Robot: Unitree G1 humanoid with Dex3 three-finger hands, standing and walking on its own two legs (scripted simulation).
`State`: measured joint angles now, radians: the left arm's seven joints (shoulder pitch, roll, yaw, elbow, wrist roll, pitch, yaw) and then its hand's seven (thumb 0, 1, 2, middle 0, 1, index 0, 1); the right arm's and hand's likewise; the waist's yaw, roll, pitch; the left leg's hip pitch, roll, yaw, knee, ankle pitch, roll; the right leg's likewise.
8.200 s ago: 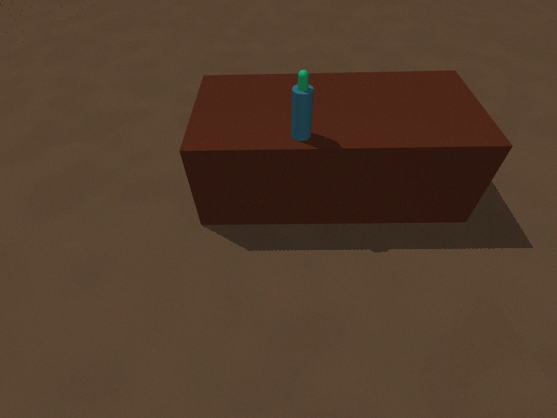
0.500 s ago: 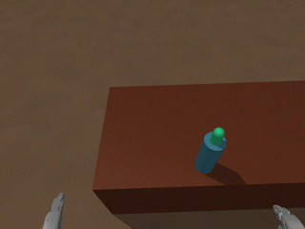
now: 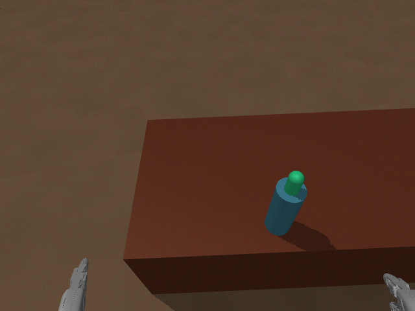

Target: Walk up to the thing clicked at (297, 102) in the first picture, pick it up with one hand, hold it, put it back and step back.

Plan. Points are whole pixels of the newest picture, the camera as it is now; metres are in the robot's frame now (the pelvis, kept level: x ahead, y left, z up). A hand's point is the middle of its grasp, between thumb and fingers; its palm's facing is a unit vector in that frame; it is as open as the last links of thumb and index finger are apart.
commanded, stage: go down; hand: right
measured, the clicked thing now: (286, 202) +0.43 -0.19 -0.15
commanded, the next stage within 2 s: approach in 1.66 s
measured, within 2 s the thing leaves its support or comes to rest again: neither
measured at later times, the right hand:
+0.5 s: hand (408, 258) +0.23 -0.33 +0.01, palm faces +0.16 +0.96 -0.24, open 17.1 cm
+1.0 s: hand out of the picture +0.29 -0.36 +0.06, palm faces +0.17 +0.98 -0.14, open 17.2 cm
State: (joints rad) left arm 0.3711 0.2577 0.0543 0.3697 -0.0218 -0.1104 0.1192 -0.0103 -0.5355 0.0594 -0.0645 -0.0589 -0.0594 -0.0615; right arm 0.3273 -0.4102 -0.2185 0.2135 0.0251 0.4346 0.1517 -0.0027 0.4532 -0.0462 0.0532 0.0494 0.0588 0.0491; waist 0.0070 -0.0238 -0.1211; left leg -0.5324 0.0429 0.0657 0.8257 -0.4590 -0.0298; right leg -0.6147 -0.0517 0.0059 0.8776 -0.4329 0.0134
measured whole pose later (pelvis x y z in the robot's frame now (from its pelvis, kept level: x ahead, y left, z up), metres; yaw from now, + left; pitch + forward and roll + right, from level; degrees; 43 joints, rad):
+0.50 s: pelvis -0.01 +0.00 +0.00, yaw +0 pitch +8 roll +2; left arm 0.37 0.27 0.02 0.37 -0.02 -0.18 0.15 -0.01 -0.53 0.06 -0.06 -0.06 -0.06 -0.06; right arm 0.05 -0.56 -0.40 0.39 0.10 0.34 0.32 -0.01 0.45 -0.06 0.05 0.05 0.06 0.05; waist 0.02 -0.03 -0.11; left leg -0.50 0.04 0.07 0.81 -0.44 -0.03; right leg -0.59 -0.05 0.01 0.87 -0.42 0.01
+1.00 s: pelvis -0.02 +0.00 +0.01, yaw +1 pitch +8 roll +2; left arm 0.29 0.28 -0.01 0.53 0.01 -0.22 0.16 -0.01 -0.53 0.06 -0.06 -0.05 -0.06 -0.05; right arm -0.25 -0.69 -0.52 0.81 0.12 0.09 0.49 -0.01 0.46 -0.04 0.06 0.05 0.06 0.05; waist 0.03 0.00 -0.07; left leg -0.47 0.03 0.06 0.70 -0.37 -0.03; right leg -0.55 -0.06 0.00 0.77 -0.35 0.01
